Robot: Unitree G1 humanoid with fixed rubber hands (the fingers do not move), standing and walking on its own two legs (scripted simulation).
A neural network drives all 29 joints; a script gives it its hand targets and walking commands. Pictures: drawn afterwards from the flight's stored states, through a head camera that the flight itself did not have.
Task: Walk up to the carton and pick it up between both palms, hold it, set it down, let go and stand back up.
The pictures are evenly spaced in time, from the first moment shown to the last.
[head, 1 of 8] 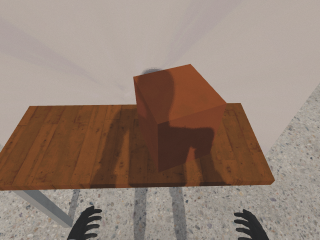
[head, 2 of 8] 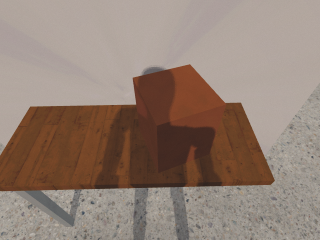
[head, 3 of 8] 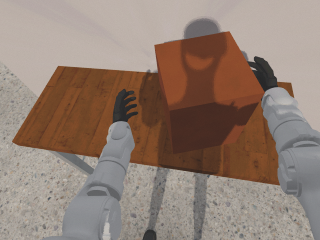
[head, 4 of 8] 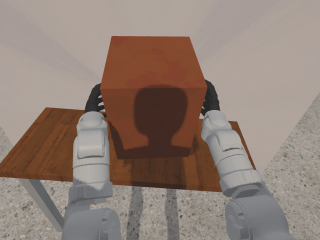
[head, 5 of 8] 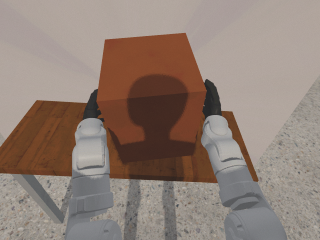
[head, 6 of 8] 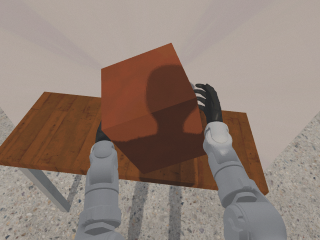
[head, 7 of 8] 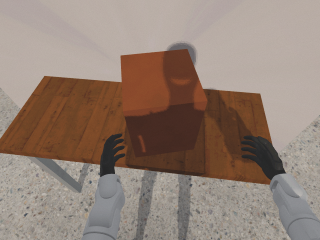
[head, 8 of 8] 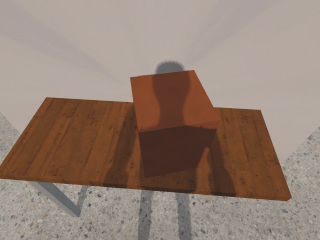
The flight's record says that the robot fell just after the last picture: no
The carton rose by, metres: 0.19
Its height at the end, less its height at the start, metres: +0.00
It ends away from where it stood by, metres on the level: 0.07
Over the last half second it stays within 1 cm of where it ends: yes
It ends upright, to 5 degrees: yes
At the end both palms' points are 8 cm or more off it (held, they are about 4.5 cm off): yes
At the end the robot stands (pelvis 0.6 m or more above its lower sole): yes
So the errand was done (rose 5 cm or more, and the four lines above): yes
